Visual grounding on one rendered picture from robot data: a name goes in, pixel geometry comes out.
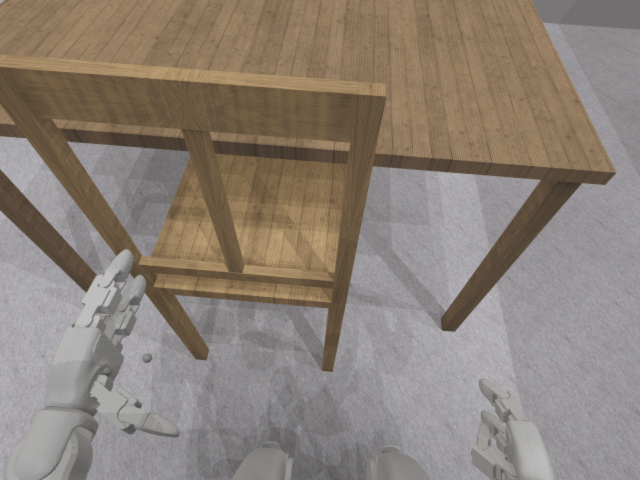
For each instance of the table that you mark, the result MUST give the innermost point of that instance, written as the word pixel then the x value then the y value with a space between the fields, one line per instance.
pixel 472 87

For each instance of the left robot hand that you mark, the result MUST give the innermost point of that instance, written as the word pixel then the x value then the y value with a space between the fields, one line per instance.
pixel 93 343

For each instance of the chair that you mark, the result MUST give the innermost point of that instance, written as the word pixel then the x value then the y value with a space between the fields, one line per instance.
pixel 240 228

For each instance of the left robot forearm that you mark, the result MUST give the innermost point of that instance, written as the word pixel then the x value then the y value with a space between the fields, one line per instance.
pixel 56 447

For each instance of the right robot hand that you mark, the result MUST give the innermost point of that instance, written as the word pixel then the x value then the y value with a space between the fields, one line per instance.
pixel 520 453

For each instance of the robot right shin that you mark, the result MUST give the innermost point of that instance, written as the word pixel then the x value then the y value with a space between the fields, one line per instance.
pixel 391 449

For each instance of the right robot thigh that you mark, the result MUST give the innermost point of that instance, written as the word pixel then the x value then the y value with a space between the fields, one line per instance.
pixel 395 466

